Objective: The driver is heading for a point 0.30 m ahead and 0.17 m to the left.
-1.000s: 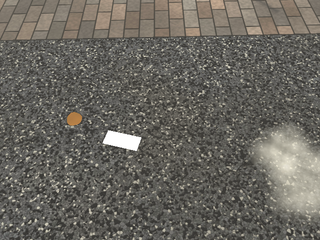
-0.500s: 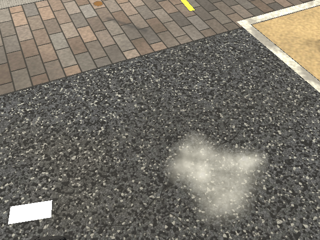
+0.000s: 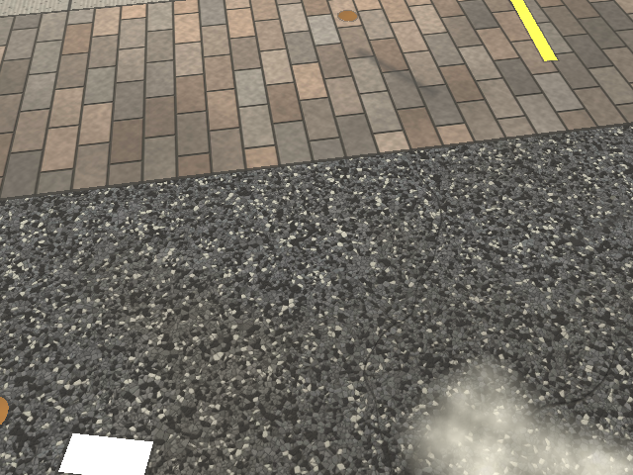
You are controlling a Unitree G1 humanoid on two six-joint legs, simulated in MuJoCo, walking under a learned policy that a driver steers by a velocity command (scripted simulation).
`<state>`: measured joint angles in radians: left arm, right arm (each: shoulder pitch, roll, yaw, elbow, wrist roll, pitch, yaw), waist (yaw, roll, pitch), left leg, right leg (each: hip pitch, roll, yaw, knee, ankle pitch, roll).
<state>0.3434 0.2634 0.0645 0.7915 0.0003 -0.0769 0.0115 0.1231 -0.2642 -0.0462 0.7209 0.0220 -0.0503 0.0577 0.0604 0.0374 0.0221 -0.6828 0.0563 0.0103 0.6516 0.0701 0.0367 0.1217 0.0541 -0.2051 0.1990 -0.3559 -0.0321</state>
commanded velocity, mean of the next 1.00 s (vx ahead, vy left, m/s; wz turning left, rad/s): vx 0.19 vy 0.00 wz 0.20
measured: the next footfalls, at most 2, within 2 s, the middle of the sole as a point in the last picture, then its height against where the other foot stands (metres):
left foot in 0.10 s outside the picture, level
right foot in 0.52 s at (387, 474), level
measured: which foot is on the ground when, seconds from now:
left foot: up 0.00-0.08, down 0.10-0.56, up 0.58-0.76, down 0.78-1.00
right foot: down 0.00-0.08, up 0.10-0.50, down 0.52-1.00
